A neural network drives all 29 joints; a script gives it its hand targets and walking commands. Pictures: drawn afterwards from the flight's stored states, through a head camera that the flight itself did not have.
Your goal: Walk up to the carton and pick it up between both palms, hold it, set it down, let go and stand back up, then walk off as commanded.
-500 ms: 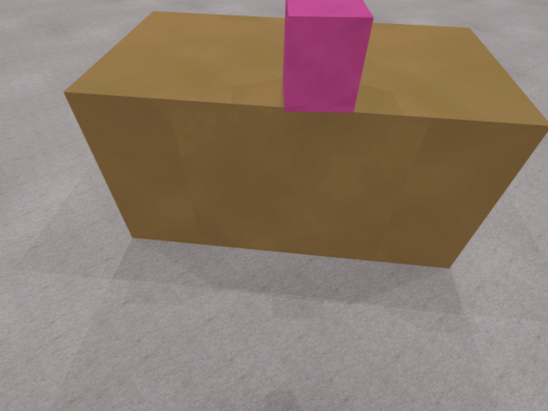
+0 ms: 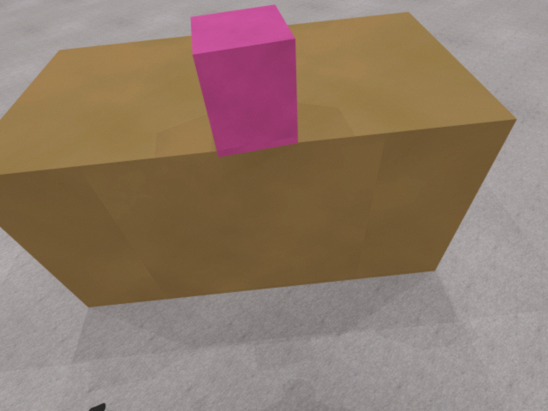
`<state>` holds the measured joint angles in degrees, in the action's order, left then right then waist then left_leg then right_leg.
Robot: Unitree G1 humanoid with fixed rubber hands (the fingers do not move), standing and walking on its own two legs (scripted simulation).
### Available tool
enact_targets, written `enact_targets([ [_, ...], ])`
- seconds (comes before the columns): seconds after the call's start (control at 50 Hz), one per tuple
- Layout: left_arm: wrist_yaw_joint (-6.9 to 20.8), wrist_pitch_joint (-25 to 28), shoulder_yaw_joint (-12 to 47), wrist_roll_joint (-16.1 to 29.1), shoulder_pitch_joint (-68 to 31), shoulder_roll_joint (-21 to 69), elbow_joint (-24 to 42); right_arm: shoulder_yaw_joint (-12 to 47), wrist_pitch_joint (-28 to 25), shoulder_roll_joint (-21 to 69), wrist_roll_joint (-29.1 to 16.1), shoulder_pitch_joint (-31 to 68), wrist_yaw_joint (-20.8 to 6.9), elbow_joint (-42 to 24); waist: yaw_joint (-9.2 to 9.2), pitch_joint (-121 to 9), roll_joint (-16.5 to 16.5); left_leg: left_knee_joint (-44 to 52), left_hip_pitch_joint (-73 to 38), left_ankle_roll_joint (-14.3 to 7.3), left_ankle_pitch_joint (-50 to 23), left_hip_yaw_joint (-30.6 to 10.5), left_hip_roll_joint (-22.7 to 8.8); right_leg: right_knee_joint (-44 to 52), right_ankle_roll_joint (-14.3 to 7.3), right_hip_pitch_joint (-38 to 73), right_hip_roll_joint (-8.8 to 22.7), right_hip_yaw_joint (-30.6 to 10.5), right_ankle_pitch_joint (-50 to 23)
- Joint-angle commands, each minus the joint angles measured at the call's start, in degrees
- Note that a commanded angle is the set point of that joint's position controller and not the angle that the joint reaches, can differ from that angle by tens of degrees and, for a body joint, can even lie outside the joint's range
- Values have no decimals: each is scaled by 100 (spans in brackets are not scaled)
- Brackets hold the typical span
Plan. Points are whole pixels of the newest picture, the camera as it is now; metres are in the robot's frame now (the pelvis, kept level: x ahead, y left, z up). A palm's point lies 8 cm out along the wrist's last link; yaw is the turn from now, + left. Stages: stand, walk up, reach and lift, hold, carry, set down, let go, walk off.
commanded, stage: walk up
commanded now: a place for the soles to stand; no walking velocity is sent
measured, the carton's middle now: (246, 82) +0.83 +0.05 +0.08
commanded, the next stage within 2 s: none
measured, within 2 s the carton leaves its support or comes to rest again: neither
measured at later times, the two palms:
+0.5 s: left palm out of the picture +0.17 +0.35 -0.10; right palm (489, 373) +0.20 -0.29 -0.08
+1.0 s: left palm (94, 364) +0.26 +0.33 -0.09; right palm (469, 356) +0.23 -0.28 -0.10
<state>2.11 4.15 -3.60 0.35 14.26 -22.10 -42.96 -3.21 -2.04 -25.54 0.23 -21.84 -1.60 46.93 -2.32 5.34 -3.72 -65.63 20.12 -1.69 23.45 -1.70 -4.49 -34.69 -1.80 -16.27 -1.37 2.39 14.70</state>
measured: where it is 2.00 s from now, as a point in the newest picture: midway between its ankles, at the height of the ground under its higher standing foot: (280, 403)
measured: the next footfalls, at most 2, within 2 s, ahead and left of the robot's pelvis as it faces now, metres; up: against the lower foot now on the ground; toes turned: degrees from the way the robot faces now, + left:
left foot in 0.24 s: +0.20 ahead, +0.17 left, +0.00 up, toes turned +2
right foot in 0.54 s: +0.20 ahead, -0.10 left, +0.00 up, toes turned -2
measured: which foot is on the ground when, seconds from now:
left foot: up 0.00-0.22, down 0.24-1.00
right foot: down 0.00-0.26, up 0.28-0.52, down 0.54-1.00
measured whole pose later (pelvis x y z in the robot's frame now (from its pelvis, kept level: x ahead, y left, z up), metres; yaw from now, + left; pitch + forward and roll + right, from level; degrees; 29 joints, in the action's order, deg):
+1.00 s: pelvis +0.14 +0.03 +0.02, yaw +1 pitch -2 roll +0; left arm 0.6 1.2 -0.6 0.6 3.2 -20.5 -59.8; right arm 0.7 -1.4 -22.3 0.0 -6.5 -0.6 62.6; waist -0.5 2.7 -0.2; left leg -25.3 10.8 1.8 12.2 0.1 -2.0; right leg -26.1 0.4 -11.0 2.0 3.0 12.9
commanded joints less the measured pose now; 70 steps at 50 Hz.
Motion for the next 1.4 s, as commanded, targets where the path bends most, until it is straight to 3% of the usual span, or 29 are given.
enact_targets([
  [0.0,-124,192,-484,-26,329,-1512,372,-353,-109,-1026,30,-627,-56,-184,66,-58,1030,304,641,100,-487,-304,-82,1528,-1224,162,1617,-1271,-1843],
  [0.04,-118,207,-504,-59,280,-1561,456,-355,-97,-1004,25,-457,-112,-256,72,-117,1084,986,770,114,-591,-171,-171,1550,-1237,234,1619,-1086,-1253],
  [0.12,-51,169,-518,-126,387,-1640,535,-348,-159,-935,98,159,-202,-421,342,-163,1245,2255,395,61,-724,245,-234,1591,-1143,-3,1594,-1053,7],
  [0.16,-44,113,-462,-104,258,-1623,530,-350,-201,-856,114,97,-142,-328,256,-248,1214,2823,-252,29,-1012,480,-24,1125,-942,-266,1437,-741,-604],
  [0.2,-63,27,-347,-76,123,-1343,520,-382,-256,-858,139,-300,-27,-125,-33,-481,741,3509,-1311,-106,-1330,688,279,107,-643,-689,1161,-378,-946],
  [0.22,-74,6,-223,-46,350,-1029,509,-466,-291,-1178,179,-613,40,-37,-172,-799,-221,4073,-1878,-284,-944,-66,-162,-1070,-400,-915,727,-44,-657],
  [0.24,-95,-3,-74,-17,525,-635,603,-560,-310,-1695,197,-564,82,-170,-120,-895,-1376,4849,-2053,-777,-719,-2370,-1519,-2299,-24,-1762,-15,337,1185],
  [0.26,-216,-101,-240,-94,495,-1280,448,-560,-263,-1862,69,-441,73,-233,-175,-815,-951,4913,-1612,-1444,-742,-3267,-2137,-2890,-7,-1704,133,-263,2071],
  [0.28,-246,-135,-263,-76,470,-1441,346,-524,-243,-1684,-4,-152,73,-276,-76,-544,-368,4734,-1334,-1491,-1097,-2747,-1994,-3141,-30,-1718,300,-543,2012],
  [0.32,-222,-140,-232,-48,525,-1261,145,-394,-209,-1441,20,62,153,-354,60,-449,-403,4418,-1161,-1263,-2051,-1482,-1361,-2844,-16,-1575,441,-600,1530],
  [0.36,-178,-182,-212,-82,852,-1222,-62,-288,-185,-1311,28,333,174,-401,207,-413,-547,4290,-654,-1105,-2262,-748,-1061,-2124,8,-1100,519,-308,1211],
  [0.44,-163,-233,-230,-94,894,-1048,-260,-194,-106,-1221,56,713,155,-539,287,-673,-751,4040,-22,-1034,-1753,-544,-1093,-799,48,-59,302,66,786],
  [0.48,-204,-181,-251,-137,913,-1056,-400,-123,-27,-1170,11,974,155,-491,455,-712,-469,3560,451,-747,-1051,-331,-879,187,-38,686,128,123,120],
  [0.5,-224,-142,-289,-179,814,-1178,-442,-40,0,-954,-3,989,161,-453,457,-697,-98,3292,706,-513,-685,-209,-692,504,-103,889,299,-240,1],
  [0.52,-245,-90,-317,-231,610,-1451,-429,66,20,-613,-32,955,146,-433,334,-624,779,2577,986,-213,-202,128,-208,1143,-302,706,1214,-1580,388],
  [0.54,-249,-61,-367,-195,158,-1784,-350,16,95,-662,-57,913,148,-306,256,-354,1028,2031,570,41,629,280,219,1796,-793,-323,2097,-2772,1291],
  [0.56,-247,-69,-367,-184,-131,-1867,-334,-121,134,-981,-61,926,177,-103,241,-120,898,1469,40,13,840,-60,81,1706,-1155,-1053,2206,-2819,1337],
  [0.58,-247,-66,-292,-148,-310,-1685,-359,-123,113,-1002,-84,857,147,32,146,-92,899,1700,0,-17,803,-27,140,1574,-1114,-978,1951,-2294,1047],
  [0.62,-238,-97,-192,-70,-682,-1428,-395,-114,19,-861,-109,413,156,325,-90,-226,1226,2954,-637,-53,-387,165,104,1049,-684,-825,1433,-1231,71],
  [0.64,-216,-131,-142,-52,-641,-1291,-446,-127,-40,-911,-69,402,186,465,-44,-365,1135,3472,-969,-67,-1136,124,71,719,-439,-685,1202,-956,-555],
  [0.66,-205,-150,-81,-34,-507,-1166,-522,-136,-87,-1046,-19,617,212,495,64,-461,879,3697,-1035,-138,-1654,-304,-193,423,-247,-639,1008,-780,-908],
  [0.7,-215,-168,-67,20,-435,-1133,-770,-29,-94,-1110,-22,1243,170,558,357,-579,515,3877,-224,-309,-1543,-790,-442,466,-61,215,705,-501,-219],
  [0.82,-239,-143,-4,32,-890,-1181,-1187,125,-51,-851,-61,1481,168,1034,250,-872,487,4016,-918,-72,-2193,-225,-161,1078,-106,618,1040,-663,-1200],
  [1.2,-170,-206,18,-59,-1446,-1023,-1821,143,-11,-790,18,1979,143,1569,249,-728,337,4747,-1036,40,-1984,-294,-275,1811,117,1048,966,-430,-685],
  [1.3,-170,-216,-2,-82,-1408,-1011,-1877,135,12,-762,26,2004,151,1579,226,-613,345,4760,-1018,46,-1826,-286,-243,1895,100,969,972,-434,-443],
  [1.32,-56,-184,-183,-206,-860,-1356,-1642,-115,-35,-1091,54,1633,65,1367,305,-1152,597,4229,-888,-130,687,99,65,1871,-263,1259,943,-475,2113],
  [1.34,-11,-214,-290,-252,-514,-1558,-1769,-131,-7,-1074,117,1834,8,1282,462,-718,854,3810,-61,-67,1427,200,238,2232,-472,1274,1273,-1081,3305],
  [1.36,-10,-195,-382,-279,-372,-1779,-1702,-157,16,-897,135,2044,-29,1107,606,-266,1413,2854,565,43,783,577,409,2777,-794,1282,1890,-1847,3704],
  [1.38,-35,-163,-443,-276,-259,-1843,-1618,-180,20,-895,154,2130,-58,925,708,175,1482,2178,1327,19,609,262,171,2984,-1144,1454,2316,-2271,3390],
])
